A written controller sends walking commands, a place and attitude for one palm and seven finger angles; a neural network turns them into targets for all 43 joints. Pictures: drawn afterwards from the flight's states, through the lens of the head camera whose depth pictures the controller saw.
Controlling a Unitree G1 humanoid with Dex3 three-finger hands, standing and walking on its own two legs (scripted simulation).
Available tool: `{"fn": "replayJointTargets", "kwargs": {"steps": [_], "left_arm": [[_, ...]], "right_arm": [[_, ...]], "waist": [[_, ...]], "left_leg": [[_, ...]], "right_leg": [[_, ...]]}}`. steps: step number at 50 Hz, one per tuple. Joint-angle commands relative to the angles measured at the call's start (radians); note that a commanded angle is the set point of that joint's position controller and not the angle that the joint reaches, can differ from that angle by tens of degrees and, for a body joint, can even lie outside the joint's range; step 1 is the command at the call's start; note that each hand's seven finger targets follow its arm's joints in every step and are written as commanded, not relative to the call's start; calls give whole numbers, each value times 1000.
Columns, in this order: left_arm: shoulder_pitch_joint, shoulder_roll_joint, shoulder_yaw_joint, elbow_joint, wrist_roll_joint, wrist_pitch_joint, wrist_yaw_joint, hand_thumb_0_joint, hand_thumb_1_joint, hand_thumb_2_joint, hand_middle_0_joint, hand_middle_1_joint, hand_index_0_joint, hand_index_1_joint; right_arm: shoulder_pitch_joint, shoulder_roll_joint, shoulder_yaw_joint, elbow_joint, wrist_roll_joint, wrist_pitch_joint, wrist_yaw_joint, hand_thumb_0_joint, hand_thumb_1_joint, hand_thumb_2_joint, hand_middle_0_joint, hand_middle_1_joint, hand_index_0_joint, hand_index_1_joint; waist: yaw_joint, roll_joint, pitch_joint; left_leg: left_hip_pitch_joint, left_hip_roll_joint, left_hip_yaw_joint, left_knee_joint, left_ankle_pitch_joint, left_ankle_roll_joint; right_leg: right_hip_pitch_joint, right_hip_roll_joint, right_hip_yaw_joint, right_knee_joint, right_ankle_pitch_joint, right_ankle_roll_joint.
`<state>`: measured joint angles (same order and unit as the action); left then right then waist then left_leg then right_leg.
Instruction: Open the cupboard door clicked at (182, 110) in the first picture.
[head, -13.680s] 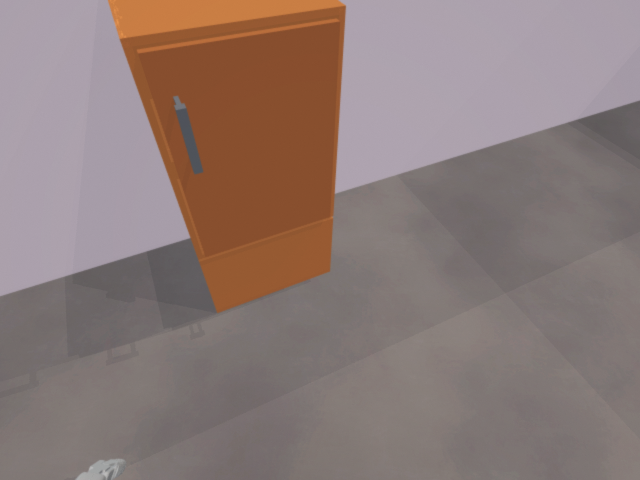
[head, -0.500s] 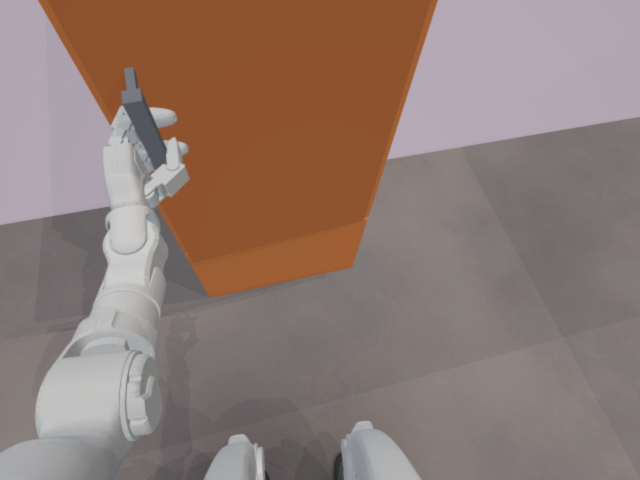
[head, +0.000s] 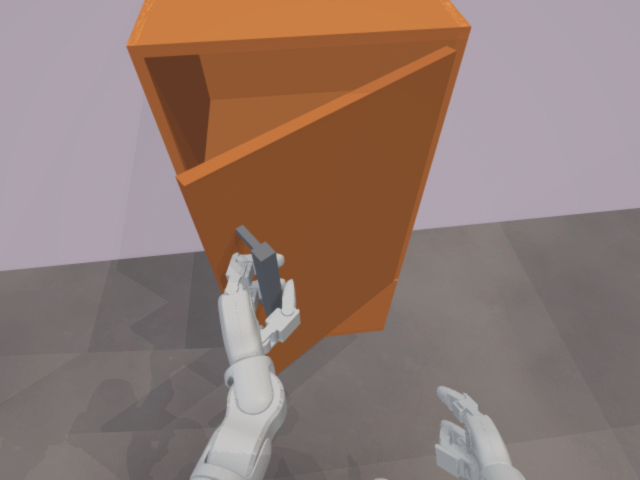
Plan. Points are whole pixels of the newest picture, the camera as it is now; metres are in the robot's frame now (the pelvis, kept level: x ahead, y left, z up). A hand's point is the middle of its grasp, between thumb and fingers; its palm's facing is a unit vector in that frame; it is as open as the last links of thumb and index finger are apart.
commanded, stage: pull the door open along its arc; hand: left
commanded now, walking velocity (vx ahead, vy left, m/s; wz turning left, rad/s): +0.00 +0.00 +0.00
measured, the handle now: (261, 278) +0.36 +0.09 +0.05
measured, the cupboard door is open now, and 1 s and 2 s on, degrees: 33 35 35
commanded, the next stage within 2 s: open thumb and fingers to let go in 0.22 s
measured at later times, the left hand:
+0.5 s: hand (298, 321) +0.30 +0.04 +0.05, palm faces +0.41 -0.91 -0.07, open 6.9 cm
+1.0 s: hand (289, 321) +0.30 +0.05 +0.04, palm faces +0.41 -0.91 -0.05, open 14.3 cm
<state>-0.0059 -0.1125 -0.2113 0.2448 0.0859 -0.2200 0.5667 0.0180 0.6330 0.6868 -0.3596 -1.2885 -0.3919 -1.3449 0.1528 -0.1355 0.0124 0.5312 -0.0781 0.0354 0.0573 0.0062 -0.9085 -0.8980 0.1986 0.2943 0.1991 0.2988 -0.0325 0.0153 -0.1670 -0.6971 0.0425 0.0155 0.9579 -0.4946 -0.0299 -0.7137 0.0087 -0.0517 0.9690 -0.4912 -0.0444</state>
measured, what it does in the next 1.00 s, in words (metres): stands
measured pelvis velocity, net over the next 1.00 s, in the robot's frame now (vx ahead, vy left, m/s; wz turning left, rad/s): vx -0.04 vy -0.01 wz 0.03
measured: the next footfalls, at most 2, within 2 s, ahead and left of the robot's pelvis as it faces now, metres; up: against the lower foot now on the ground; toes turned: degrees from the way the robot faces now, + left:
none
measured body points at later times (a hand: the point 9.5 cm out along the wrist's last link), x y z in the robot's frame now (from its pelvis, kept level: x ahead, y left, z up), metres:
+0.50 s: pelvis -0.01 -0.04 +0.00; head +0.03 -0.07 +0.44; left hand +0.27 +0.08 +0.05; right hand +0.17 -0.26 -0.12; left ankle -0.02 +0.14 -0.68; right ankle -0.01 -0.09 -0.68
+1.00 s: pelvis -0.04 -0.01 -0.01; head +0.01 -0.03 +0.44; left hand +0.27 +0.10 +0.05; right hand +0.14 -0.22 -0.12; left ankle -0.02 +0.14 -0.68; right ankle -0.01 -0.09 -0.68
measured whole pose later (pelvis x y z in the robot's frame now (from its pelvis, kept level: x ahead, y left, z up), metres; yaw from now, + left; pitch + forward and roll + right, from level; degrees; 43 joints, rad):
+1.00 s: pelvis -0.04 -0.01 -0.01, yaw +2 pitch +13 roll +1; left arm -0.16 -0.13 -0.21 0.37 0.09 -0.22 0.71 -0.01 -0.45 0.32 -0.27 -0.98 -0.27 -0.98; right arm 0.16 -0.17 -0.01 0.63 -0.09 -0.06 0.02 0.01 -0.91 -0.90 0.20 0.29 0.20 0.30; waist -0.02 0.03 -0.15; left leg -0.79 0.00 -0.07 1.02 -0.45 -0.05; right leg -0.79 -0.01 -0.09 1.03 -0.47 -0.07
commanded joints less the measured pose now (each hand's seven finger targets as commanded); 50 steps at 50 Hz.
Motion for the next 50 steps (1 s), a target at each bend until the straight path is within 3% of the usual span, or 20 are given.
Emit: {"fn": "replayJointTargets", "kwargs": {"steps": [1, 7, 11, 15, 16, 17, 22, 25, 27, 31, 36, 38, 41, 43, 47, 49, 50], "left_arm": [[110, -100, 47, -314, -3, -11, 52, 0, 900, 900, -400, -1350, -400, -1350], [259, -159, -58, -407, -4, 42, 4, 0, 900, 900, -400, -1350, -400, -1350], [192, -204, -127, -424, 8, 58, 0, 0, 900, 900, -400, -1350, -400, -1350], [50, -130, -45, -348, 25, 41, 31, 0, 900, 900, -400, -1350, -400, -1350], [-58, -81, -2, -338, 27, 28, 46, 0, 900, 900, -400, -1350, -400, -1350], [-55, -86, 10, -315, 32, 20, 55, 0, 830, 870, -395, -1342, -395, -1342], [-72, -129, 22, -256, 20, -5, 83, 0, 480, 720, -370, -1305, -370, -1305], [-108, -145, 27, -256, 14, -17, 103, 0, 270, 630, -355, -1283, -355, -1283], [-145, -160, 0, -237, 27, -28, 102, 0, 130, 570, -345, -1268, -345, -1268], [-257, -138, -7, -227, 33, -65, 102, 0, -150, 450, -325, -1237, -325, -1237], [-296, -119, 25, -175, 28, -79, 115, 0, -500, 300, -300, -1200, -300, -1200], [-314, -149, 6, -160, 26, -74, 119, 0, -500, 300, -300, -1200, -300, -1200], [-344, -139, 24, -140, 23, -68, 132, 0, -500, 300, -275, -1050, -275, -1050], [-400, -175, -4, -117, 28, -64, 141, 0, -500, 300, -258, -950, -258, -950], [-384, -189, -4, -85, 29, -57, 149, 0, -500, 300, -225, -750, -225, -750], [-434, -210, -20, -78, 30, -55, 158, 0, -500, 300, -208, -650, -208, -650], [-427, -207, -8, -66, 27, -52, 161, 0, -500, 300, -200, -600, -200, -600]], "right_arm": [[-45, -103, -33, -141, 10, -39, -18, 0, -900, -900, 200, 300, 200, 300], [-55, -91, -21, -170, 21, -39, -9, 0, -900, -900, 200, 300, 200, 300], [-49, -95, -21, -171, 22, -53, -8, 0, -900, -900, 200, 300, 200, 300], [-40, -105, -27, -146, 11, -62, -25, 0, -900, -900, 200, 300, 200, 300], [-39, -109, -29, -130, 10, -64, -35, 0, -900, -900, 200, 300, 200, 300], [-45, -106, -35, -124, 6, -65, -40, 0, -900, -900, 200, 300, 200, 300], [-54, -104, -44, -98, 4, -91, -45, 0, -900, -900, 200, 300, 200, 300], [-61, -103, -48, -83, 0, -107, -45, 0, -900, -900, 200, 300, 200, 300], [-56, -109, -50, -73, -4, -120, -47, 0, -900, -900, 200, 300, 200, 300], [-54, -118, -54, -56, -5, -138, -53, 0, -900, -900, 200, 300, 200, 300], [-48, -120, -56, -51, -5, -146, -56, 0, -900, -900, 200, 300, 200, 300], [-54, -115, -53, -52, -5, -145, -54, 0, -900, -900, 200, 300, 200, 300], [-62, -120, -53, -54, -4, -143, -54, 0, -900, -900, 200, 300, 200, 300], [-65, -116, -50, -49, -5, -145, -51, 0, -900, -900, 200, 300, 200, 300], [-72, -119, -50, -49, -5, -148, -42, 0, -900, -900, 200, 300, 200, 300], [-76, -118, -50, -46, -7, -149, -37, 0, -900, -900, 200, 300, 200, 300], [-76, -121, -50, -45, -8, -149, -35, 0, -900, -900, 200, 300, 200, 300]], "waist": [[56, -105, -235], [38, -82, -209], [3, -90, -190], [-1, -107, -183], [-11, -117, -174], [6, -106, -187], [18, -154, -243], [17, -140, -251], [1, -146, -232], [-17, -147, -224], [-1, -147, -270], [0, -125, -271], [3, -143, -268], [-11, -126, -243], [6, -104, -249], [-3, -92, -236], [5, -94, -239]], "left_leg": [[93, -59, 5, -85, 370, 17], [112, -69, -2, -78, 367, 13], [104, -74, -20, -66, 332, 14], [61, -80, -33, -45, 274, 15], [36, -81, -38, -33, 255, 16], [23, -83, -39, -31, 244, 14], [-17, -83, -50, -24, 228, 12], [-28, -82, -51, -16, 219, 11], [-32, -79, -55, -16, 209, 16], [-48, -77, -59, -5, 170, 23], [-56, -79, -55, -6, 165, 25], [-44, -81, -47, -11, 167, 26], [-39, -80, -46, -16, 158, 29], [-20, -80, -41, -18, 147, 31], [4, -77, -36, -31, 167, 32], [15, -76, -35, -30, 161, 33], [14, -76, -35, -34, 165, 32]], "right_leg": [[321, -23, 19, -161, 606, 30], [355, -49, 37, -174, 762, 49], [332, -64, 53, -186, 762, 59], [275, -76, 83, -194, 652, 67], [263, -84, 107, -201, 625, 70], [267, -88, 121, -204, 584, 68], [294, -100, 145, -208, 558, 71], [283, -103, 150, -213, 516, 71], [249, -99, 143, -211, 477, 70], [204, -102, 164, -228, 353, 70], [208, -95, 151, -214, 296, 60], [195, -88, 132, -206, 277, 53], [179, -77, 114, -209, 223, 45], [135, -68, 91, -207, 178, 40], [112, -42, 43, -178, 163, 21], [85, -35, 29, -175, 133, 17], [86, -31, 21, -169, 128, 13]]}}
